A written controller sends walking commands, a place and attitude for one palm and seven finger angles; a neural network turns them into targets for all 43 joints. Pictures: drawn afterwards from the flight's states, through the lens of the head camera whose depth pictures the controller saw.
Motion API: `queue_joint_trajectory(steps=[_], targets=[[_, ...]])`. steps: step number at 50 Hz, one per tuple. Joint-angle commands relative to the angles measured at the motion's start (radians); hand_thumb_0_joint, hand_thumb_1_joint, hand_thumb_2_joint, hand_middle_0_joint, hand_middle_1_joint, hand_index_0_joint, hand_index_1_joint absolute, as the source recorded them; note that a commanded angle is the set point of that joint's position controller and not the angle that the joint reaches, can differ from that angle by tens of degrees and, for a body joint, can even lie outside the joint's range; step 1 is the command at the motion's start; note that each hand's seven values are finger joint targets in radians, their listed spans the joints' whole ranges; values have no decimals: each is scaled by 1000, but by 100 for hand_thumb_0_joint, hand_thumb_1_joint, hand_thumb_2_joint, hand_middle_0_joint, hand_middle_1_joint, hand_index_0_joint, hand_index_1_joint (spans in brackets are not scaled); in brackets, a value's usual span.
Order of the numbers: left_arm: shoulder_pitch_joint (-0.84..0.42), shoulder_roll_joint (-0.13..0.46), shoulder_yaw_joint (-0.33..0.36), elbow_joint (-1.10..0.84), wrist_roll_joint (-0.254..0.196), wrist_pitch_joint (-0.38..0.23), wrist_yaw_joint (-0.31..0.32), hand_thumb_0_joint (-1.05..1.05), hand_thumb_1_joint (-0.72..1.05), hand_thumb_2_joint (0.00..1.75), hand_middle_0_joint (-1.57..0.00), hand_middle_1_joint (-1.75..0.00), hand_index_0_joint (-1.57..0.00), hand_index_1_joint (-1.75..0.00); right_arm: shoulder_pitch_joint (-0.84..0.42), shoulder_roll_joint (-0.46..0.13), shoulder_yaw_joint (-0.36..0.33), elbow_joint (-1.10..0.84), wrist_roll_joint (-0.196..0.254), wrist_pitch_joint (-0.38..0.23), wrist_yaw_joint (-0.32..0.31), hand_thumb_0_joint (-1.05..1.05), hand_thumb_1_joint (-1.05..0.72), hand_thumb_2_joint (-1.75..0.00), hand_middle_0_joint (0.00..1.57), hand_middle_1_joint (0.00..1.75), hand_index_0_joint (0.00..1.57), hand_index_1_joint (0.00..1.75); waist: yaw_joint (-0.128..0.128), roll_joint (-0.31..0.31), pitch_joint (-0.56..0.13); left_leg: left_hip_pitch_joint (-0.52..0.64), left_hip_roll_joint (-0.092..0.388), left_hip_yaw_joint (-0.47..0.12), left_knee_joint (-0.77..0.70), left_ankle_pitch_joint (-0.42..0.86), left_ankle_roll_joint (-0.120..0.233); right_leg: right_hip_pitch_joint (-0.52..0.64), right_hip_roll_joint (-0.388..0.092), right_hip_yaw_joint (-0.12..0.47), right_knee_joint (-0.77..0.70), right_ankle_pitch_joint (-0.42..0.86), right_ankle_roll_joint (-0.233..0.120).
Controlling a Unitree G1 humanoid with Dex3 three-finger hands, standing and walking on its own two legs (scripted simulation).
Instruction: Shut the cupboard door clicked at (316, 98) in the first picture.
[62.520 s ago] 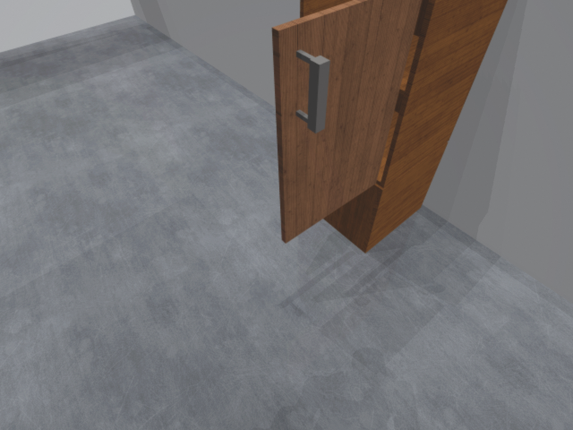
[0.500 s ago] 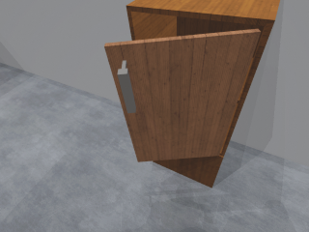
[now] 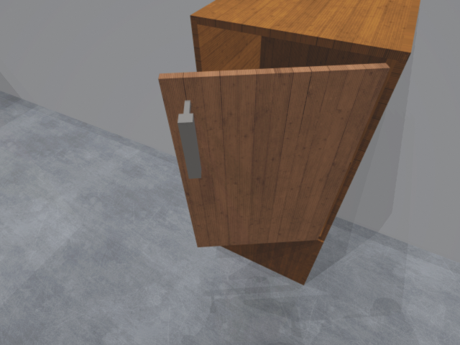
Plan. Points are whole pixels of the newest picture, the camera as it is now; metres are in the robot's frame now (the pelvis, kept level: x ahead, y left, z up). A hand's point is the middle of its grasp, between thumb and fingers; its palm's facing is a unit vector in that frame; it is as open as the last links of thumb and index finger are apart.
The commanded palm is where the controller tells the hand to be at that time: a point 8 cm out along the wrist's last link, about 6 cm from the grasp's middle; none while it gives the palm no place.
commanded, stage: look again from close up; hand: left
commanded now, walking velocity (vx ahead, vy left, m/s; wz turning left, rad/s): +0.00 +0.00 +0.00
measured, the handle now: (191, 140) +0.44 +0.10 +0.13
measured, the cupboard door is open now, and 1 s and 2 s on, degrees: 31 31 31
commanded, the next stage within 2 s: shuffle to correct the standing spot in 0.32 s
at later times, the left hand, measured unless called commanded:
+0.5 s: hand out of the picture +0.00 +0.17 -0.17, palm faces +0.04 -0.98 -0.20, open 7.3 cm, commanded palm none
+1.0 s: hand out of the picture -0.04 +0.11 -0.19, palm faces +0.15 -0.98 -0.15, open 7.4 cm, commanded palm none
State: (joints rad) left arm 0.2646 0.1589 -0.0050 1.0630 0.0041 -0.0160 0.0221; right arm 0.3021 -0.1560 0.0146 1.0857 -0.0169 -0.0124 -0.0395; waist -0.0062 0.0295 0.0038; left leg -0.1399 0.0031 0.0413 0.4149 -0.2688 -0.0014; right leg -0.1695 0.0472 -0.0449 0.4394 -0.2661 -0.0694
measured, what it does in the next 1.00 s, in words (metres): stands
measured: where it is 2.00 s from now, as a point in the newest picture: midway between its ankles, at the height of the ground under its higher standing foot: outside the picture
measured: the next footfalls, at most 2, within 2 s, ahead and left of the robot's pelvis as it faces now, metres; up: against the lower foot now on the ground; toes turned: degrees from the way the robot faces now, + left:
left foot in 1.18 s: +0.04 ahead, +0.05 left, +0.00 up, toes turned +13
right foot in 1.62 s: +0.04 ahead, -0.27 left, +0.00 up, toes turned +4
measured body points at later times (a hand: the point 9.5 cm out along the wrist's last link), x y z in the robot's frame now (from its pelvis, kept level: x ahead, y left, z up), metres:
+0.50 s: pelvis +0.01 +0.00 +0.00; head +0.01 -0.01 +0.45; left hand +0.00 +0.22 -0.15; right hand +0.01 -0.22 -0.17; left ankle -0.03 +0.12 -0.74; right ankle -0.02 -0.07 -0.74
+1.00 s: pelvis +0.01 -0.04 -0.01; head +0.04 -0.03 +0.44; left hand -0.04 +0.17 -0.18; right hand +0.01 -0.26 -0.17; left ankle -0.04 +0.09 -0.73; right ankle -0.02 -0.07 -0.74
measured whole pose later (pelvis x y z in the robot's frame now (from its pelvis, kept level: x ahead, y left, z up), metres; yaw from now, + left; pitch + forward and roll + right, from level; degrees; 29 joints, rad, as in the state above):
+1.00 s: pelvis +0.01 -0.04 -0.01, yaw +6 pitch +1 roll -1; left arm 0.36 0.12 0.03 1.05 0.03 0.04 0.02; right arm 0.30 -0.12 -0.03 1.12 -0.02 0.02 -0.07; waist 0.00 -0.01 0.04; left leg -0.31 0.05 0.01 0.75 -0.45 0.02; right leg -0.19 0.09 -0.17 0.50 -0.34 -0.13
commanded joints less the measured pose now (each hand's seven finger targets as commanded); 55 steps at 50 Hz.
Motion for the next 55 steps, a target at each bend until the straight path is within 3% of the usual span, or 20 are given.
queue_joint_trajectory(steps=[1,12,19,24,28,36,40,42,45,47,49,51,53,55], targets=[[52,94,14,-23,3,-11,10,0,90,90,-20,-30,-20,-30,53,-86,-10,-23,5,-20,-5,0,-90,-90,20,30,20,30,8,-42,53,-52,105,-79,-83,192,25,29,-150,133,-80,272,4],[61,96,12,-6,2,-15,15,0,90,90,-20,-30,-20,-30,46,-88,-7,0,6,-22,-6,0,-90,-90,20,30,20,30,9,-44,23,-17,101,-79,-90,223,25,57,-158,136,-85,314,4],[73,95,11,4,3,-16,18,0,90,90,-20,-30,-20,-30,46,-76,-7,14,7,-20,-7,0,-90,-90,20,30,20,30,11,-40,45,-20,97,-75,-89,212,24,54,-160,138,-95,324,5],[91,74,6,22,3,-11,15,0,90,90,-20,-30,-20,-30,44,-65,-7,22,5,-18,-8,0,-90,-90,20,30,20,30,6,-64,66,-27,104,-89,-96,180,31,36,-141,112,-103,222,15],[113,65,9,26,5,2,12,0,90,90,-20,-30,-20,-30,45,-77,-12,30,2,-16,-11,0,-90,-90,20,30,20,30,8,-37,79,-50,116,-116,-90,172,44,18,-129,87,-82,134,17],[157,55,26,5,16,24,8,0,90,90,-20,-30,-20,-30,61,-82,-34,30,-4,-3,-23,0,-90,-90,20,30,20,30,13,-14,90,-133,133,-156,-39,177,68,12,-116,43,-20,110,19],[176,51,34,-6,20,30,5,0,90,90,-20,-30,-20,-30,75,-75,-43,26,-5,2,-30,0,-90,-90,20,30,20,30,10,-36,63,-140,128,-133,10,177,67,15,-123,52,-16,150,21],[184,60,42,-13,21,34,5,0,90,90,-20,-30,-20,-30,76,-67,-45,24,-5,6,-35,0,-90,-90,20,30,20,30,11,-61,65,-165,107,-92,57,158,57,24,-139,70,-27,201,25],[207,82,55,-21,25,41,6,0,90,90,-20,-30,-20,-30,78,-42,-46,14,-2,15,-40,0,-90,-90,20,30,20,30,15,-153,61,-227,46,-4,194,18,32,55,-199,135,-78,299,9],[216,83,61,-31,29,48,8,0,90,90,-20,-30,-20,-30,47,-40,-51,-5,1,24,-47,0,-90,-90,20,30,20,30,30,-182,59,-288,35,11,372,-200,26,70,-249,179,-125,397,-51],[204,77,64,-46,35,53,11,0,90,90,-20,-30,-20,-30,24,-39,-57,-19,0,28,-48,0,-90,-90,20,30,20,30,32,-134,71,-331,47,18,508,-261,25,68,-280,185,-140,440,-130],[184,74,66,-62,39,51,12,0,90,90,-20,-30,-20,-30,8,-39,-59,-27,0,27,-43,0,-90,-90,20,30,20,30,28,-88,69,-345,55,25,537,-278,21,67,-278,172,-130,475,-186],[177,85,68,-71,40,48,12,0,90,90,-20,-30,-20,-30,5,-30,-59,-35,0,23,-37,0,-90,-90,20,30,20,30,23,-52,49,-313,61,39,468,-259,20,57,-278,171,-114,476,-191],[152,89,66,-78,41,51,9,0,90,90,-20,-30,-20,-30,48,-13,-56,-25,0,21,-36,0,-90,-90,20,30,20,30,0,-42,34,-224,60,61,318,-176,22,25,-249,138,-82,467,-138]])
